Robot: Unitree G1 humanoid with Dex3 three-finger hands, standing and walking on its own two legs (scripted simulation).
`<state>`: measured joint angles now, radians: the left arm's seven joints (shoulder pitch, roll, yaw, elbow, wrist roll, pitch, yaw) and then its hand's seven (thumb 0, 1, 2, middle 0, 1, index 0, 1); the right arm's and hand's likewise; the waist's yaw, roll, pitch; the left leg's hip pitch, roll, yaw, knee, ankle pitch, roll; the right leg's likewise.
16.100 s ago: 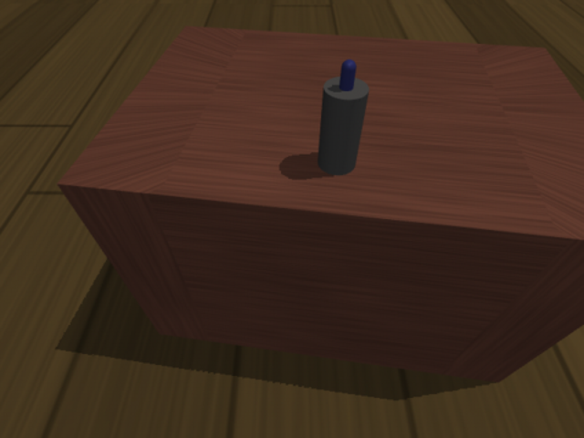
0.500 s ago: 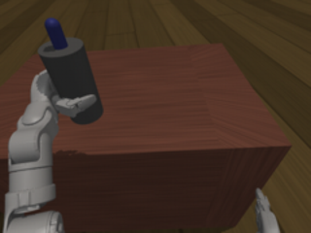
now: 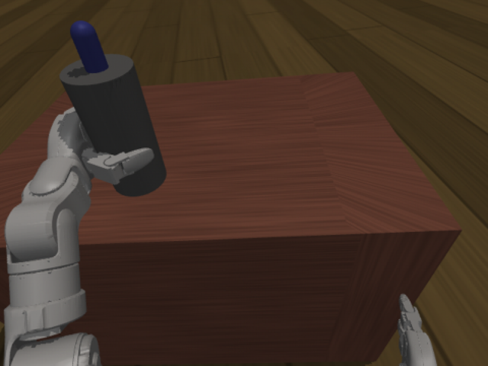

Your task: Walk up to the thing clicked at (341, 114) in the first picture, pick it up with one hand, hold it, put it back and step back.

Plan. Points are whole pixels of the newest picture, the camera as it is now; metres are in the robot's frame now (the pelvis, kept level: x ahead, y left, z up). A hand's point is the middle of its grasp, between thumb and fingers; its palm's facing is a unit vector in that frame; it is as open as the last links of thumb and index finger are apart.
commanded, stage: hold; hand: left
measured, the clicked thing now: (115, 115) +0.35 +0.16 +0.30
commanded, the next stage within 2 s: none
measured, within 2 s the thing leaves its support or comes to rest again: neither
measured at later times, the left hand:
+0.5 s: hand (115, 134) +0.34 +0.17 +0.28, palm faces +0.11 -0.99 -0.03, open 11.2 cm
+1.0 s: hand (111, 143) +0.33 +0.17 +0.27, palm faces +0.13 -0.99 -0.03, open 11.2 cm
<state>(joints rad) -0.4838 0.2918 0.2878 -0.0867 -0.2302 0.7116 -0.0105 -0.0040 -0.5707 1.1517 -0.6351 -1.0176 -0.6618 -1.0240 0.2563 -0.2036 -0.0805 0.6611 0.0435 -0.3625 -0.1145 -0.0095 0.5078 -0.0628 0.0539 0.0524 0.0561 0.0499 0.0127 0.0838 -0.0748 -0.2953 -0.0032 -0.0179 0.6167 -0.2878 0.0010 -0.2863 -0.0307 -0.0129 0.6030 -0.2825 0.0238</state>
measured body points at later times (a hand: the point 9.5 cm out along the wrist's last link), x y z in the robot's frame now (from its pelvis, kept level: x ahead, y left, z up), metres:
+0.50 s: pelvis +0.00 +0.00 +0.00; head -0.05 -0.03 +0.45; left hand +0.33 +0.22 +0.28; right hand +0.17 -0.25 -0.06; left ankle +0.03 +0.12 -0.73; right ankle +0.03 -0.13 -0.73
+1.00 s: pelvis +0.00 +0.00 +0.00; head -0.05 -0.03 +0.44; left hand +0.31 +0.23 +0.27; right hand +0.17 -0.25 -0.07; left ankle +0.03 +0.12 -0.73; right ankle +0.03 -0.13 -0.73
